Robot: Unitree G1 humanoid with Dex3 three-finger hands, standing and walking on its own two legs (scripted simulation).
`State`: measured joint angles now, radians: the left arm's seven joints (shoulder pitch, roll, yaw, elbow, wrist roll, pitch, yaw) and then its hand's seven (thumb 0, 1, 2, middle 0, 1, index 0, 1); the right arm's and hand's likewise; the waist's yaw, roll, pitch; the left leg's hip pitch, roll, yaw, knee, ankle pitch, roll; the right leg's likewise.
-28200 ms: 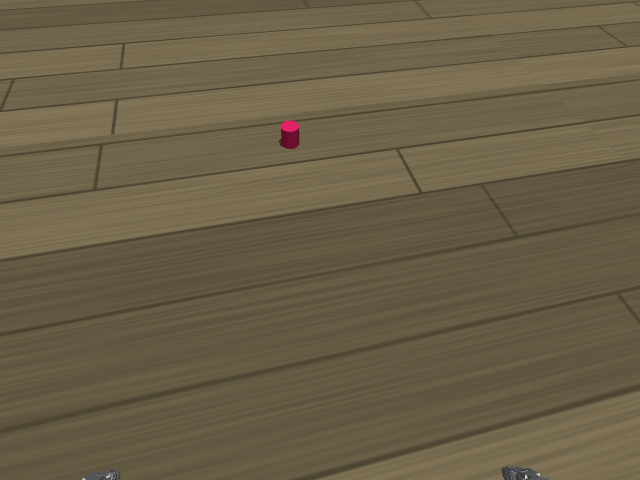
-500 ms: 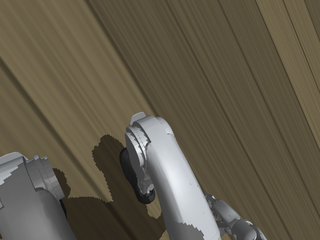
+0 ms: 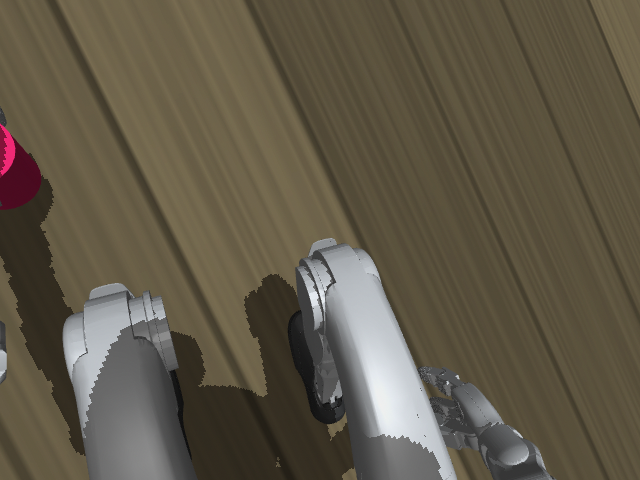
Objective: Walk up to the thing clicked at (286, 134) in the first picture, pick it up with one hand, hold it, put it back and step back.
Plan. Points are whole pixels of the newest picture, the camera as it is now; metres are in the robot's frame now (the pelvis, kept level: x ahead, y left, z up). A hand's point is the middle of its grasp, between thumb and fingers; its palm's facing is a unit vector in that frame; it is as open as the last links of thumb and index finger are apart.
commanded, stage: settle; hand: left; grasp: from above
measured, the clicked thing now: out of the picture +0.48 +0.32 -0.23
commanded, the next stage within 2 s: lift in 0.14 s
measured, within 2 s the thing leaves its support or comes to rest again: neither
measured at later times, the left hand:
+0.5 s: hand out of the picture +0.45 +0.30 -0.13, palm faces -0.46 -0.11 -0.88, open 11.2 cm
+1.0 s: hand out of the picture +0.38 +0.30 +0.02, palm faces -0.45 -0.13 -0.88, open 11.1 cm
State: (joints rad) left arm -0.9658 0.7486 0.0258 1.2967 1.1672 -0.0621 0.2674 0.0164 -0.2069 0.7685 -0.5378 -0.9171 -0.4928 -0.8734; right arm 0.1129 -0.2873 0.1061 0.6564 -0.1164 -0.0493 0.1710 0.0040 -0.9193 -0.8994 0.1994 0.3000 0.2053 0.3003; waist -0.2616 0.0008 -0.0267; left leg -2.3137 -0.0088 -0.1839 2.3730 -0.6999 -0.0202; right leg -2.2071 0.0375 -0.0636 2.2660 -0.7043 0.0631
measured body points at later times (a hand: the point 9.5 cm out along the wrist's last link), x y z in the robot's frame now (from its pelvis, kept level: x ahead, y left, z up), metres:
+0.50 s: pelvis -0.01 +0.00 +0.02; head +0.23 +0.07 +0.40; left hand +0.47 +0.31 -0.08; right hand +0.04 -0.27 -0.08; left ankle +0.07 +0.13 -0.31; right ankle +0.10 -0.14 -0.31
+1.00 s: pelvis +0.00 +0.00 +0.14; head +0.18 +0.06 +0.54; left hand +0.40 +0.31 +0.07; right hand +0.13 -0.26 +0.02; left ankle +0.07 +0.13 -0.31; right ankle +0.10 -0.14 -0.31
